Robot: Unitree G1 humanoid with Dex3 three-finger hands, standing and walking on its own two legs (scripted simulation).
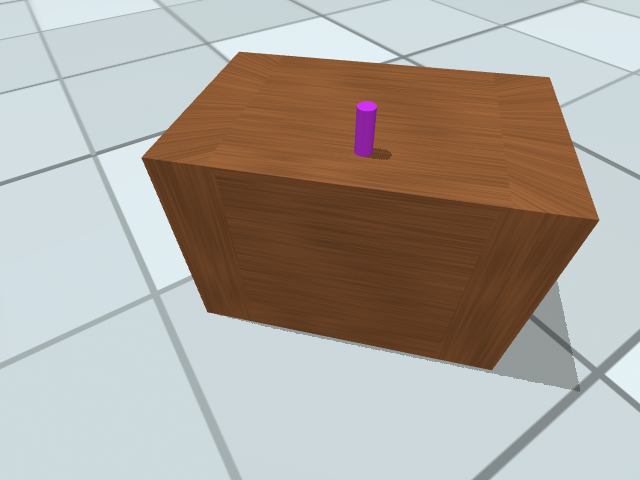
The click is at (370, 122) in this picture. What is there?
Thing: slim round
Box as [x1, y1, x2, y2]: [354, 101, 376, 156]
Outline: 369,101 363,101 357,104 354,152 361,156 369,155 372,152 376,105
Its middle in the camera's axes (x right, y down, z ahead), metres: +0.10 -0.27 +0.91
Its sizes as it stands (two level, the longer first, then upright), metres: 0.045 0.045 0.120
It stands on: a support 0.70 m high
